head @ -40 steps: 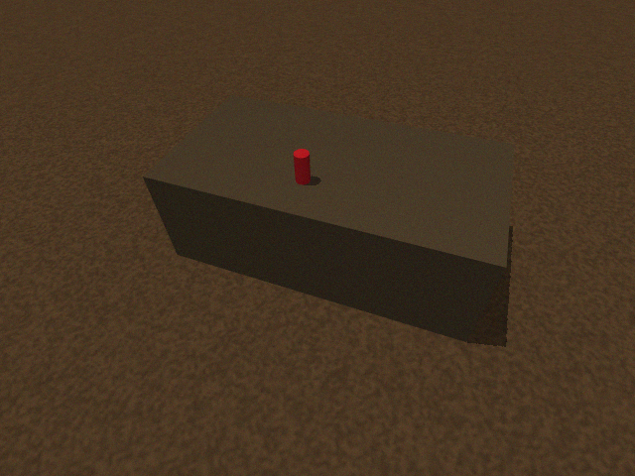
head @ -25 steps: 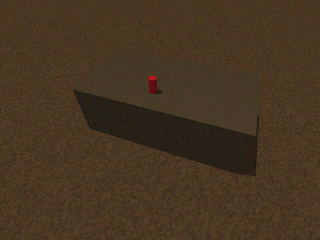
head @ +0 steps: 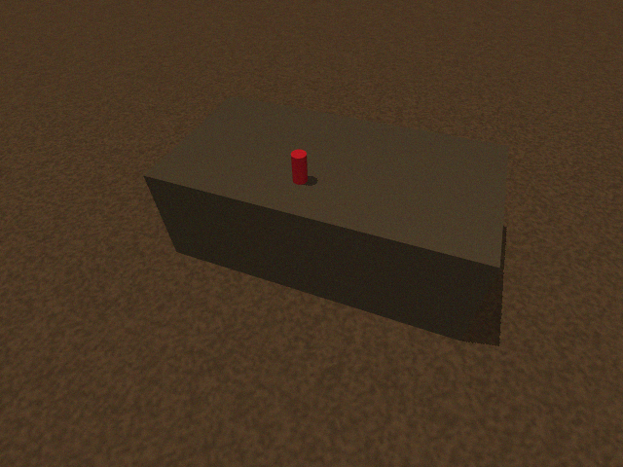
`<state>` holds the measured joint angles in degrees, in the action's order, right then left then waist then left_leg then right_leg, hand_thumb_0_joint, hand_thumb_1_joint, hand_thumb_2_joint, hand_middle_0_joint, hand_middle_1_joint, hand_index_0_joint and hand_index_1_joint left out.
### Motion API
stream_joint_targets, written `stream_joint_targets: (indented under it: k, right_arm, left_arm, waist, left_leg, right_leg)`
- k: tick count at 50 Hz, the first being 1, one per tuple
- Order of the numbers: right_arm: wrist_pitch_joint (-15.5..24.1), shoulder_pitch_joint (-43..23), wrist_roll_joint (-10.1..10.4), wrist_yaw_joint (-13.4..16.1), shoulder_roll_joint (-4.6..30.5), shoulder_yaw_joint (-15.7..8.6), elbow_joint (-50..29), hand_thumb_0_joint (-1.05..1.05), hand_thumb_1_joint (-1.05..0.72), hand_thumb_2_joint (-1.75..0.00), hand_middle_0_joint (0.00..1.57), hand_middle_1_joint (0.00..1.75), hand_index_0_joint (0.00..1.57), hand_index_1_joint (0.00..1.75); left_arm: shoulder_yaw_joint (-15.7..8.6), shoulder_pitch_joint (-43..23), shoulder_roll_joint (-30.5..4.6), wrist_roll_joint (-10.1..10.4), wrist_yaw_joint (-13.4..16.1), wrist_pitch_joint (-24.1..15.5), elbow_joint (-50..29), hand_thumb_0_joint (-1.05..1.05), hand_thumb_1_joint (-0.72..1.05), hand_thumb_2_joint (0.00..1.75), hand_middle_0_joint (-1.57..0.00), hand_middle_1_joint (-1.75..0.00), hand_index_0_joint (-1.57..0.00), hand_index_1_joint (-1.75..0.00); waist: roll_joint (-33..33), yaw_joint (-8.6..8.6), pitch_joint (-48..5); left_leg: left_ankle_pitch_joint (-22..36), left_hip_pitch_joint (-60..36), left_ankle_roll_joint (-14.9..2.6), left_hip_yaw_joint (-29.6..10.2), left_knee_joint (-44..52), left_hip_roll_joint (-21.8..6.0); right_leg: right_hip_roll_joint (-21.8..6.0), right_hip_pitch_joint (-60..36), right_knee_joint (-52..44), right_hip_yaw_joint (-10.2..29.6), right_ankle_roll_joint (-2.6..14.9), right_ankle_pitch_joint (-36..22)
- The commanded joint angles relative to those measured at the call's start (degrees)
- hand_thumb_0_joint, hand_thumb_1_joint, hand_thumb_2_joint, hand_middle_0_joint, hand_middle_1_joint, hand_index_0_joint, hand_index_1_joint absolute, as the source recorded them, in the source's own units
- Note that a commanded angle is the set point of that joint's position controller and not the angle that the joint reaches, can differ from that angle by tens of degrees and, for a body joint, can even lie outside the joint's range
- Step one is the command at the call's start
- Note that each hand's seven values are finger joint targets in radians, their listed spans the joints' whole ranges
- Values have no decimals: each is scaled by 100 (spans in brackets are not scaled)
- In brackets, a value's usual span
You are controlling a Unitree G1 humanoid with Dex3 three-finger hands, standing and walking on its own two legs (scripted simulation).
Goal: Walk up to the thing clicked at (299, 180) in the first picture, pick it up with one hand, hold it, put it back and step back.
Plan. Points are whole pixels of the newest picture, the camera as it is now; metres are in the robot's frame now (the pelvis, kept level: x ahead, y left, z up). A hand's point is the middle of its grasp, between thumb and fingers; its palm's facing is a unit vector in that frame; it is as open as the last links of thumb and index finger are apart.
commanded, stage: stand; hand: left
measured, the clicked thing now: (299, 167) +1.10 +0.08 -0.31
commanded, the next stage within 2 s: walk up in 0.32 s
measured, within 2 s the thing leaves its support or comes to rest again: neither
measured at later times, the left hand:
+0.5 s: hand out of the picture +0.07 +0.28 -0.15, palm faces -0.05 -0.93 -0.35, open 7.4 cm
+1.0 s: hand (151, 355) +0.35 +0.31 -0.14, palm faces -0.29 -0.85 -0.43, open 7.4 cm
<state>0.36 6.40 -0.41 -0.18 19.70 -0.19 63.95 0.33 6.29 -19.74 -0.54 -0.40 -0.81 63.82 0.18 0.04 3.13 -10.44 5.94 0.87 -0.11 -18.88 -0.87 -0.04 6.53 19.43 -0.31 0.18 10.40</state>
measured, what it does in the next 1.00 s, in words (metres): walks ahead: left foot, then right foot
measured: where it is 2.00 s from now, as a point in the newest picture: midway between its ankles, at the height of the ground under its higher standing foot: (301, 379)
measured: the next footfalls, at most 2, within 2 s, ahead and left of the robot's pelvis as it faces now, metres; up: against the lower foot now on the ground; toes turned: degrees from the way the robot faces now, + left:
left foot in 0.60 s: +0.15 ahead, +0.17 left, +0.00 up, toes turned -5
right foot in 0.98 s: +0.29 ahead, -0.09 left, +0.00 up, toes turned -15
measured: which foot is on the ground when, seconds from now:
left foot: down 0.00-0.38, up 0.40-0.58, down 0.60-1.00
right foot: down 0.00-0.60, up 0.62-0.96, down 0.98-1.00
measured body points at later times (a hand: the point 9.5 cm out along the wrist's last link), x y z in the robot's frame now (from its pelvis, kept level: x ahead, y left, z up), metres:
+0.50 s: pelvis +0.02 +0.02 -0.01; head +0.03 +0.01 +0.44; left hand +0.07 +0.33 -0.13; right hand +0.09 -0.31 -0.13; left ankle +0.03 +0.14 -0.73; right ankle +0.00 -0.11 -0.75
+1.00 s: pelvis +0.19 +0.05 -0.02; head +0.20 +0.03 +0.42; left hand +0.37 +0.35 -0.11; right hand +0.12 -0.26 -0.15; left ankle +0.11 +0.17 -0.75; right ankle +0.26 -0.08 -0.75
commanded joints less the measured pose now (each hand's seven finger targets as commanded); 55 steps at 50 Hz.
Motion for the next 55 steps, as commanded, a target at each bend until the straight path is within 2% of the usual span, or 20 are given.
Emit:
stream_joint_targets:
  k: [1,15,16,17,19,21,27,29,30,31,32,34,37,45,48,49,50,51,52,55]
  right_arm:
    - [143,-182,-15,64,1193,-197,-340,0,-90,-90,20,30,20,30]
    - [137,-190,-9,65,1222,-188,-319,0,-90,-90,20,30,20,30]
    - [213,-55,-184,-58,1798,-570,-787,0,-90,-90,20,30,20,30]
    - [218,-63,-223,-111,1724,-600,-792,0,-90,-90,20,30,20,30]
    - [186,-322,-226,-205,1419,-573,-1047,0,-90,-90,20,30,20,30]
    - [208,-594,-261,-245,1316,-574,-1273,0,-90,-90,20,30,20,30]
    - [274,274,-215,-363,1409,-744,-1367,0,-90,-90,20,30,20,30]
    - [310,1354,-252,-305,1519,-914,-1119,0,-90,-90,20,30,20,30]
    - [337,1912,-331,-240,1928,-1053,-1055,0,-90,-90,20,30,20,30]
    - [371,1687,-336,-220,2377,-1118,-1262,0,-90,-90,20,30,20,30]
    - [357,1051,-196,-221,2406,-1097,-1457,0,-90,-90,20,30,20,30]
    - [361,473,-130,-219,1968,-900,-1683,0,-90,-90,20,30,20,30]
    - [413,707,-123,-225,1763,-806,-1697,0,-90,-90,20,30,20,30]
    - [331,1099,-120,-284,1842,-801,-1907,0,-90,-90,20,30,20,30]
    - [252,1015,-53,-266,1674,-735,-2094,0,-90,-90,20,30,20,30]
    - [248,1142,-35,-267,1409,-626,-2147,0,-90,-90,20,30,20,30]
    - [268,1403,-39,-262,1091,-499,-2325,0,-90,-90,20,30,20,30]
    - [195,1326,-40,-224,1577,-603,-2254,0,-90,-90,20,30,20,30]
    - [144,1263,-48,-179,1772,-666,-2108,0,-90,-90,20,30,20,30]
    - [118,1396,-53,-243,1638,-656,-1966,0,-90,-90,20,30,20,30]
  left_arm:
    - [-258,-253,-1253,16,80,-110,-352,0,90,90,-20,-30,-20,-30]
    - [-259,-212,-1249,15,81,-109,-335,0,90,90,-20,-30,-20,-30]
    - [-601,455,-1719,-75,-26,-166,-664,0,90,90,-20,-30,-20,-30]
    - [-656,611,-1814,-137,-61,-181,-604,0,90,90,-20,-30,-20,-30]
    - [-762,701,-1861,-161,-85,-243,-743,0,90,90,-20,-30,-20,-30]
    - [-840,1035,-1950,-184,-49,-329,-855,0,90,90,-20,-30,-20,-30]
    - [-806,442,-1831,-108,-107,-315,-1457,0,90,90,-20,-30,-20,-30]
    - [-712,136,-1541,-112,-129,-256,-1624,0,90,90,-20,-30,-20,-30]
    - [-592,470,-1094,-113,-104,-234,-1673,0,90,90,-20,-30,-20,-30]
    - [-525,564,-1044,-74,-31,-231,-1717,0,90,90,-20,-30,-20,-30]
    - [-623,625,-1653,-83,1,-260,-1622,0,90,90,-20,-30,-20,-30]
    - [-626,1211,-1709,20,-75,-282,-1333,0,90,90,-20,-30,-20,-30]
    - [-645,1226,-1681,-5,-195,-294,-1219,0,90,90,-20,-30,-20,-30]
    - [-608,468,-1415,-12,-274,-354,-1700,0,90,90,-20,-30,-20,-30]
    - [-688,1199,-1442,-8,-158,-425,-1550,0,90,90,-20,-30,-20,-30]
    - [-802,1774,-1716,-19,-78,-470,-1433,0,90,90,-20,-30,-20,-30]
    - [-986,2239,-2278,-47,11,-516,-1472,0,90,90,-20,-30,-20,-30]
    - [-992,2120,-2459,43,33,-470,-1555,0,90,90,-20,-30,-20,-30]
    - [-945,1752,-2310,133,51,-456,-1702,0,90,90,-20,-30,-20,-30]
    - [-819,1193,-1991,141,73,-476,-1906,0,90,90,-20,-30,-20,-30]
  waist:
    - [-16,-24,-390]
    - [42,-3,-427]
    - [154,-5,-827]
    - [48,45,-469]
    - [-653,205,244]
    - [-950,413,618]
    - [-946,-159,17]
    - [-313,-766,-250]
    - [1314,-1020,-531]
    - [1861,-835,-303]
    - [951,-576,28]
    - [740,-87,320]
    - [887,-172,372]
    - [632,-327,277]
    - [82,168,-225]
    - [-655,464,-669]
    - [-1765,562,-1061]
    - [-1308,596,-922]
    - [-566,442,-549]
    - [-504,92,146]
  left_leg:
    - [545,-5,-191,-468,329,-636]
    - [598,-12,-196,-475,313,-643]
    - [-1995,-251,-452,-123,-520,-364]
    - [-2698,181,-515,-186,-745,-364]
    - [-2291,1806,-414,-32,-1564,-104]
    - [-1668,3172,-205,-415,-2357,-258]
    - [-1282,1069,-130,-104,-1568,-212]
    - [-466,-1213,-176,18,-827,-28]
    - [-1874,-2021,-429,-1111,51,-701]
    - [-3816,-1219,-819,-3544,1189,-2189]
    - [-4227,-236,-1207,-3768,1343,-2427]
    - [-3287,124,-1196,-2496,1041,-1856]
    - [-1851,306,-1156,-1203,988,-1370]
    - [-85,167,-1108,-198,317,-1227]
    - [1165,468,-865,135,-1186,-1061]
    - [1032,880,-669,488,-2519,-656]
    - [-870,2334,-316,685,-4068,-2]
    - [-2203,3084,-237,-26,-4751,98]
    - [-2116,3068,-220,-418,-5066,-244]
    - [-1369,2769,-207,-475,-4570,-619]
  right_leg:
    - [-731,-31,-352,562,147,-608]
    - [-746,-108,-366,569,143,-750]
    - [-539,88,-121,949,382,1740]
    - [-793,571,-189,1404,554,2739]
    - [-1284,240,-664,2523,941,3613]
    - [-1862,-702,-1066,3455,1495,2791]
    - [-1074,659,-481,1845,974,1566]
    - [-427,2429,975,1077,565,1621]
    - [398,3431,2705,585,406,2286]
    - [595,3937,4144,412,242,2376]
    - [64,3416,4377,909,284,1929]
    - [-274,3075,4258,702,196,1229]
    - [-333,2564,3454,379,-43,892]
    - [-172,1567,1580,-283,114,192]
    - [99,21,794,-443,291,-97]
    - [-85,-968,483,-71,398,84]
    - [-1559,-2006,273,2422,946,651]
    - [-2347,-1836,-174,4001,1695,1214]
    - [-2384,-1112,-198,3740,1798,1329]
    - [-1638,169,-304,2211,1361,961]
